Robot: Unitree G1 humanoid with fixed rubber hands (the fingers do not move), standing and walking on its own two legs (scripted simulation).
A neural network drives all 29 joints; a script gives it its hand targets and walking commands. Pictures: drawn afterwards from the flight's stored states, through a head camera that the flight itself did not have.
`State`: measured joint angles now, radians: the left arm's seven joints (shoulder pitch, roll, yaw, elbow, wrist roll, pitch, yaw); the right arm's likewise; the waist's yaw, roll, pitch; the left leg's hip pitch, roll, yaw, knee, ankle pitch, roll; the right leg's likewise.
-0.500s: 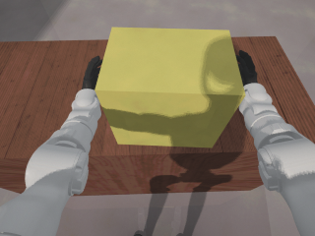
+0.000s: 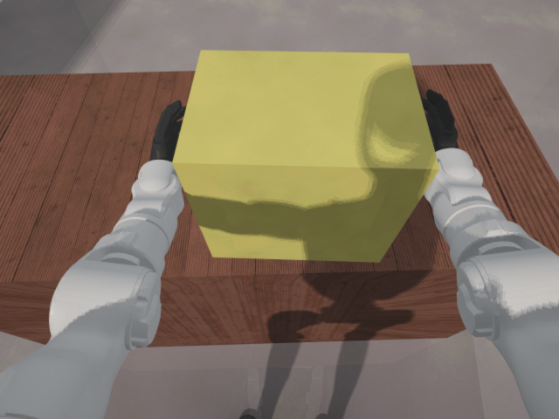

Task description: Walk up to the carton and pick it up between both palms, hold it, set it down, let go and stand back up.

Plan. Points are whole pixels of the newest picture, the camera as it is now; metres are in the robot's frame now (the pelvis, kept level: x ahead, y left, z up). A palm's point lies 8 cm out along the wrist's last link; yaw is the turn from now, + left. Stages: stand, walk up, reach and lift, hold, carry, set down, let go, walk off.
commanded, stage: reach and lift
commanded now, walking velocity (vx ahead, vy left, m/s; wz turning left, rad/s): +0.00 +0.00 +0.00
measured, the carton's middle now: (299, 167) +0.49 +0.03 +0.03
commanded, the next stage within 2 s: none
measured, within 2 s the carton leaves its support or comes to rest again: leaves its support in 0.74 s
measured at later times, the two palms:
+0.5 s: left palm (163, 168) +0.43 +0.22 +0.08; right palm (441, 164) +0.46 -0.17 +0.09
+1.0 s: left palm (145, 162) +0.40 +0.22 +0.12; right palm (458, 163) +0.43 -0.16 +0.13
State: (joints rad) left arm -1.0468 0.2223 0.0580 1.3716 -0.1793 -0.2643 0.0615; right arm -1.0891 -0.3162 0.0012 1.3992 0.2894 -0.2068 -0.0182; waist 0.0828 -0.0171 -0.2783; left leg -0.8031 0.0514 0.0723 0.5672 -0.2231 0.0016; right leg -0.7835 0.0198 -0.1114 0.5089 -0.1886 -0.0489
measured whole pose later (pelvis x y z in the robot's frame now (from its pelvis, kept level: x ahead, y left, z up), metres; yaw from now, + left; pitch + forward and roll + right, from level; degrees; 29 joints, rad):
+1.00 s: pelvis +0.01 +0.01 +0.03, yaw +2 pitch +7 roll -1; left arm -0.72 0.13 0.20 0.93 0.00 -0.03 0.04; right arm -0.76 -0.19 -0.22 1.06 0.06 -0.12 -0.03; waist 0.04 0.01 -0.12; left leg -0.29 0.02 0.06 0.32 -0.16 0.01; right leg -0.25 0.01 -0.12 0.25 -0.12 -0.03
